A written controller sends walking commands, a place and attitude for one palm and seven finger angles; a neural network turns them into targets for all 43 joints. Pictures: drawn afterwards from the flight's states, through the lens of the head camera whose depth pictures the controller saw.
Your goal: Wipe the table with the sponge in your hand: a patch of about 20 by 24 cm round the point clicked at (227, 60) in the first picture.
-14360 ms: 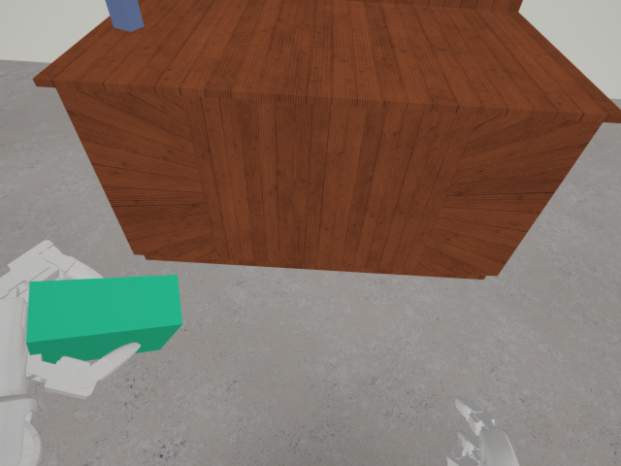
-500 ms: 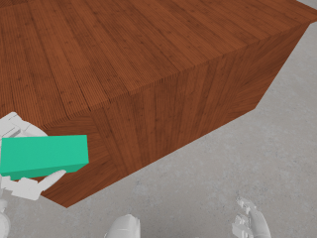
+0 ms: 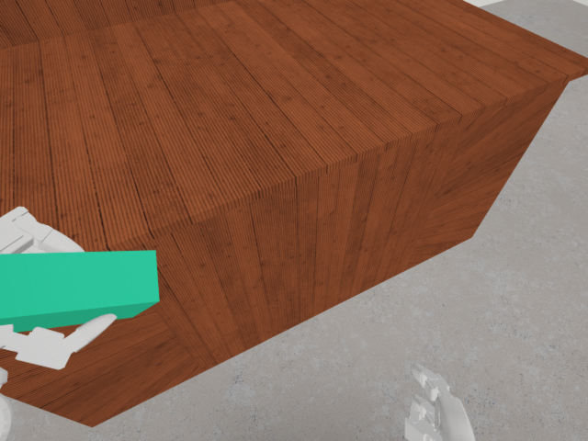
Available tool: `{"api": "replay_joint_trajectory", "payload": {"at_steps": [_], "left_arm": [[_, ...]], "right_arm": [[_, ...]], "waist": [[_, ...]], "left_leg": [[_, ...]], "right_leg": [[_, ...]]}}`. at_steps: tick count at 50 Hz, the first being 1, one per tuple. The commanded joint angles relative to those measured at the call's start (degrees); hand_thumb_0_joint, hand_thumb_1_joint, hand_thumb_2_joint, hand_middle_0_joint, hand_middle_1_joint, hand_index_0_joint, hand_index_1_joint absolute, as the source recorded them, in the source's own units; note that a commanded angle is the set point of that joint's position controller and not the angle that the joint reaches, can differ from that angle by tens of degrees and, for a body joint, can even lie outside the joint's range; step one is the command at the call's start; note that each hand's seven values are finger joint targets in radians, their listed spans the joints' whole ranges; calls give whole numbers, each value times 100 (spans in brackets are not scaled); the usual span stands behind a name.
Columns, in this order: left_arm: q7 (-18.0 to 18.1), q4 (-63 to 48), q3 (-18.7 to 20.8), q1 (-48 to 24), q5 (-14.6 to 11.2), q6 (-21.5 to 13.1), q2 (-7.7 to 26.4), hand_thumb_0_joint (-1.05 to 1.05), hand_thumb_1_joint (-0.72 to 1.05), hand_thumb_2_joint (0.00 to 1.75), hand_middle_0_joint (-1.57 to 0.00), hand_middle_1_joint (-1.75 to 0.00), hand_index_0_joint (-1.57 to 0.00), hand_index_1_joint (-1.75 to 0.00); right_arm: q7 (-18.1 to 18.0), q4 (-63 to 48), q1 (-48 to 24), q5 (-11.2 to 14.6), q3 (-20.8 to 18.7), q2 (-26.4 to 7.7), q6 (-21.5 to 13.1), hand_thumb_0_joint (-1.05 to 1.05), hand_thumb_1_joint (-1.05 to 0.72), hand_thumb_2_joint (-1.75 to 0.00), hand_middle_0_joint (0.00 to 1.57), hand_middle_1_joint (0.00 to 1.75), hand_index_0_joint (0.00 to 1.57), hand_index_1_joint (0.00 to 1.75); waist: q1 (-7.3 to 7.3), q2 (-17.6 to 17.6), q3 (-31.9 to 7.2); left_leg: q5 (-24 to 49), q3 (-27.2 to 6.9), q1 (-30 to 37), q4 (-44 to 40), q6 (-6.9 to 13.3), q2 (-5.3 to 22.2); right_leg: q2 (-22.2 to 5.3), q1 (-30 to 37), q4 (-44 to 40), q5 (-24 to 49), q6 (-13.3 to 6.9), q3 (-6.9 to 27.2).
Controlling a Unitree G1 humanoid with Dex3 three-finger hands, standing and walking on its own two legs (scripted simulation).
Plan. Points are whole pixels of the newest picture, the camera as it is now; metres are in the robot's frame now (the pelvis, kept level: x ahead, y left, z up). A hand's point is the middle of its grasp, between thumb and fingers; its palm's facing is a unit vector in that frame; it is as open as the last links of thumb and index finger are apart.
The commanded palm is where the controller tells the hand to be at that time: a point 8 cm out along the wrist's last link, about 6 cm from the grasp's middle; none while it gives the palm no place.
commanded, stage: take the last steps up to it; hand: left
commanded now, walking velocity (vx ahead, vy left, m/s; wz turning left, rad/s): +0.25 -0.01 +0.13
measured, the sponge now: (101, 290) +0.23 +0.21 +0.16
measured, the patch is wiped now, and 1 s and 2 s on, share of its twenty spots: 0.00 0.00 0.00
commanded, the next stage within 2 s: come to a stop and stand still in 0.72 s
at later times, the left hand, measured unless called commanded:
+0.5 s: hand (107, 216) +0.29 +0.22 +0.19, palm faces +0.44 -0.78 -0.44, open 9.4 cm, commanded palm +0.23 +0.26 +0.19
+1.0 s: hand (154, 203) +0.32 +0.19 +0.18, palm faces +0.42 -0.79 -0.44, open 9.4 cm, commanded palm +0.26 +0.24 +0.19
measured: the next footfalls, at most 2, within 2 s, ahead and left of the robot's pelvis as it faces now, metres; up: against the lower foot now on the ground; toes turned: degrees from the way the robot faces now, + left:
left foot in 0.32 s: +0.15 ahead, +0.10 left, +0.00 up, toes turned +12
right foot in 0.64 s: +0.18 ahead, -0.17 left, +0.00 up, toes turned -5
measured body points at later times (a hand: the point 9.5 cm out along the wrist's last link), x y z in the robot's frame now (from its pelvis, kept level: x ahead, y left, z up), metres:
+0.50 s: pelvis +0.08 -0.03 +0.01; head +0.11 -0.01 +0.46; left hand +0.26 +0.26 +0.21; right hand +0.27 -0.25 -0.07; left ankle +0.11 +0.09 -0.72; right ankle +0.07 -0.15 -0.67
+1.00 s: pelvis +0.13 -0.06 +0.01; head +0.17 -0.05 +0.46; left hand +0.30 +0.23 +0.20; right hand +0.32 -0.31 -0.07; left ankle +0.15 +0.05 -0.73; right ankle +0.14 -0.17 -0.72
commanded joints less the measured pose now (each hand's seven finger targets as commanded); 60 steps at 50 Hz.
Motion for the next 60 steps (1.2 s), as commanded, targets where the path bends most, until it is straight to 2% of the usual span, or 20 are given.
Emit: {"api": "replay_joint_trajectory", "payload": {"at_steps": [1, 4, 8, 11, 14, 15, 17, 18, 20, 24, 30, 31, 33, 36, 40, 45, 48, 49, 51, 60], "left_arm": [[207, -1196, 767, -1089, -72, -204, 1209, 0, 10, 130, -120, -160, -120, -160], [154, -1256, 810, -694, -98, -275, 1094, 0, 10, 130, -120, -160, -120, -160], [204, -1351, 921, -138, -73, -422, 954, 0, 10, 130, -120, -160, -120, -160], [273, -1531, 923, 176, -101, -437, 847, 0, 10, 130, -120, -160, -120, -160], [303, -1706, 798, 123, -129, -412, 745, 0, 10, 130, -120, -160, -120, -160], [309, -1756, 807, 41, -122, -450, 789, 0, 10, 130, -120, -160, -120, -160], [309, -1894, 695, -99, -108, -554, 809, 0, 10, 130, -120, -160, -120, -160], [307, -1641, 799, -71, -25, -574, 936, 0, 10, 130, -120, -160, -120, -160], [225, -1516, 852, -420, -35, -492, 1075, 0, 10, 130, -120, -160, -120, -160], [125, -1682, 585, -216, -62, -473, 712, 0, 10, 130, -120, -160, -120, -160], [138, -1094, 512, -264, -65, -333, 629, 0, 10, 130, -120, -160, -120, -160], [136, -995, 468, -415, -36, -310, 616, 0, 10, 130, -120, -160, -120, -160], [190, -935, 646, -571, -52, -222, 994, 0, 10, 130, -120, -160, -120, -160], [120, -780, 783, -674, -122, -281, 980, 0, 10, 130, -120, -160, -120, -160], [140, -781, 759, -254, -57, -445, 834, 0, 10, 130, -120, -160, -120, -160], [221, -1347, 653, 61, -63, -448, 724, 0, 10, 130, -120, -160, -120, -160], [266, -1715, 635, -10, -81, -396, 750, 0, 10, 130, -120, -160, -120, -160], [267, -1900, 650, -150, -84, -418, 807, 0, 10, 130, -120, -160, -120, -160], [250, -1866, 687, -42, -38, -482, 911, 0, 10, 130, -120, -160, -120, -160], [86, -1601, 335, -187, -74, -274, 546, 0, 10, 130, -120, -160, -120, -160]], "right_arm": [[-157, -650, -835, -7, -299, -818, -309, 0, -90, -90, 20, 30, 20, 30], [-125, -484, -905, 38, -352, -914, -207, 0, -90, -90, 20, 30, 20, 30], [-75, -503, -823, -14, -343, -802, -30, 0, -90, -90, 20, 30, 20, 30], [-62, -670, -761, -51, -411, -822, -57, 0, -90, -90, 20, 30, 20, 30], [-110, -729, -490, -66, -495, -904, -49, 0, -90, -90, 20, 30, 20, 30], [-157, -743, -435, -52, -570, -999, -38, 0, -90, -90, 20, 30, 20, 30], [-186, -809, -449, -4, -653, -1212, -47, 0, -90, -90, 20, 30, 20, 30], [-148, -828, -447, -15, -583, -1122, -90, 0, -90, -90, 20, 30, 20, 30], [-154, -680, -558, -42, -530, -1107, -110, 0, -90, -90, 20, 30, 20, 30], [-97, -629, -443, 11, -512, -1053, -251, 0, -90, -90, 20, 30, 20, 30], [-130, -602, -451, 36, -432, -1004, -319, 0, -90, -90, 20, 30, 20, 30], [-144, -567, -424, 42, -434, -953, -286, 0, -90, -90, 20, 30, 20, 30], [-175, -681, -609, 18, -317, -742, -238, 0, -90, -90, 20, 30, 20, 30], [-158, -480, -752, 13, -327, -845, -250, 0, -90, -90, 20, 30, 20, 30], [-132, -429, -792, -56, -254, -787, -50, 0, -90, -90, 20, 30, 20, 30], [-120, -679, -729, -92, -368, -862, -99, 0, -90, -90, 20, 30, 20, 30], [-180, -756, -528, -63, -462, -922, -50, 0, -90, -90, 20, 30, 20, 30], [-208, -801, -522, -51, -503, -1015, -45, 0, -90, -90, 20, 30, 20, 30], [-173, -858, -399, -8, -598, -1152, -96, 0, -90, -90, 20, 30, 20, 30], [20, -699, -394, -60, -445, -1095, -397, 0, -90, -90, 20, 30, 20, 30]], "waist": [[-23, -1844, -869], [-98, -1172, -470], [-87, -1060, -1009], [46, -1054, -1132], [-162, -725, -1390], [-223, -239, -1403], [-188, 1720, -1313], [-161, 1274, -1092], [-211, 1034, -850], [-110, 1147, -913], [-84, 675, -1001], [-116, 79, -954], [-95, -2148, -815], [-118, -1506, -533], [-117, -1088, -834], [8, -1069, -1197], [-179, -643, -1436], [-181, -176, -1497], [-58, 1081, -1405], [-213, 1140, -996]], "left_leg": [[-1296, -513, -2296, 3385, 116, -584], [-506, -667, -2280, 3572, -20, -357], [-252, -189, -1360, 1507, 49, -405], [-65, 215, -961, 200, 95, -627], [1044, 432, 305, -1103, 104, -863], [1254, 133, 980, -1313, 232, -661], [2784, -2716, 2039, -1755, 1290, 1336], [2836, -3063, 1756, -1903, 1569, 1523], [2104, -2588, 1124, -1960, 1526, 1400], [2246, -981, 677, -1824, 1126, 678], [1017, -519, 286, -1003, 698, 365], [408, -293, 55, -391, 529, 87], [-1269, 36, -1593, 1762, 113, -922], [-621, -712, -1880, 3093, 2, -598], [-227, -273, -1308, 1712, 19, -627], [118, 52, -634, -139, 40, -865], [1475, -4, 554, -1340, 59, -852], [2435, -376, 969, -1449, 188, -403], [5038, -1799, 1485, -1540, 915, 999], [3148, -1007, 898, -1885, 732, 620]], "right_leg": [[-2137, 1629, -1879, 273, -1189, 3013], [-1814, 1226, -1763, 778, -1163, 2220], [-1447, 1554, -1265, 2223, -1002, 807], [-1390, 1817, -1061, 2554, -1023, 839], [-994, 1486, -244, 1947, -630, 438], [-815, 958, 403, 1564, -448, 371], [149, -1106, 2453, -2205, -38, 237], [206, -1452, 3102, -2381, -93, 613], [-131, -1551, 3312, -1872, -34, 796], [-45, -760, 1944, -1042, 74, 347], [303, 682, -427, -468, 116, -150], [40, 903, -929, -130, 21, 177], [-1748, 1498, -1662, 1003, -861, 2844], [-1841, 1125, -1727, 1292, -1072, 2515], [-1435, 1373, -1292, 2896, -873, 1053], [-1344, 1857, -850, 3665, -819, 993], [-996, 1505, -178, 3038, -432, 719], [-660, 1150, 223, 2268, -228, 536], [73, -179, 1245, -1773, 29, 509], [383, 73, 804, -1144, 92, 344]]}}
